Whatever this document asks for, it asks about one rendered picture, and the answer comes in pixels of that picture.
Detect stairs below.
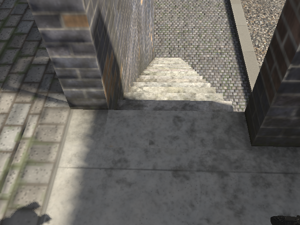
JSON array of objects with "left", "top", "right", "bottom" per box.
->
[{"left": 116, "top": 57, "right": 233, "bottom": 112}]

